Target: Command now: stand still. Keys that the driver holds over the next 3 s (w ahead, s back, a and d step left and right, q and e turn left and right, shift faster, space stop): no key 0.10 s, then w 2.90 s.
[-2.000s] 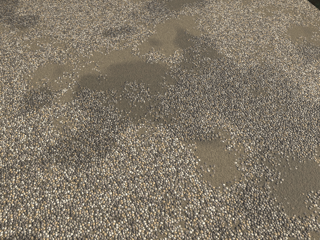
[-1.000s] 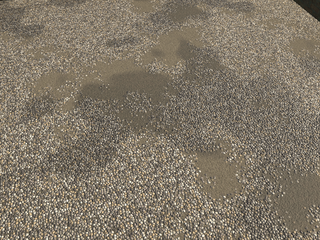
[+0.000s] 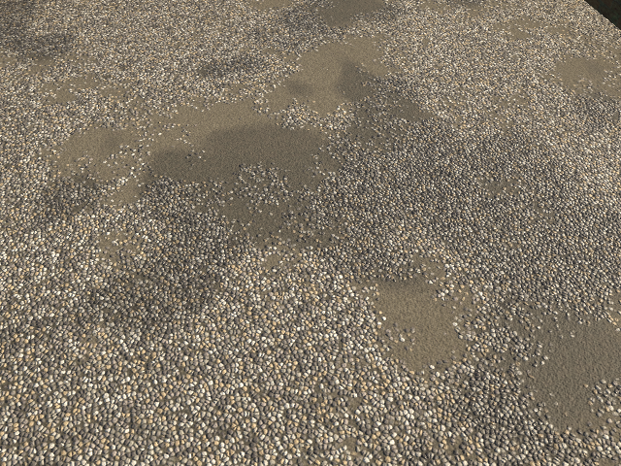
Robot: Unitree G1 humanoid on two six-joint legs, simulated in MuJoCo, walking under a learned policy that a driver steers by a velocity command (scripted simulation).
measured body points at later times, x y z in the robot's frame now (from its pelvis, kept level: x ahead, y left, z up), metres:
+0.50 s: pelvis +0.00 +0.00 -0.02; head +0.00 +0.00 +0.43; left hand +0.13 +0.22 -0.14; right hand +0.12 -0.22 -0.14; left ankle -0.05 +0.08 -0.75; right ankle -0.04 -0.10 -0.75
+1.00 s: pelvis -0.03 -0.01 -0.02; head -0.03 -0.01 +0.43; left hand +0.14 +0.20 -0.12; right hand +0.14 -0.22 -0.12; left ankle -0.05 +0.08 -0.75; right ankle -0.04 -0.10 -0.75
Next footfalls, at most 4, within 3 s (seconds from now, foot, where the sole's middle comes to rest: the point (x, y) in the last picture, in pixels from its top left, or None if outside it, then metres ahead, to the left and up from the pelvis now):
none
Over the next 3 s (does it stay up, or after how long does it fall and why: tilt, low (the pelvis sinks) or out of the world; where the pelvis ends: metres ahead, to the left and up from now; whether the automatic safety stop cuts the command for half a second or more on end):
stays up -0.02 -0.01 -0.03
